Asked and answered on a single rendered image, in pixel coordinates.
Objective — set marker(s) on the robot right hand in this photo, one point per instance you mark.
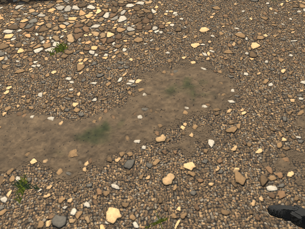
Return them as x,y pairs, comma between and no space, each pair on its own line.
295,214

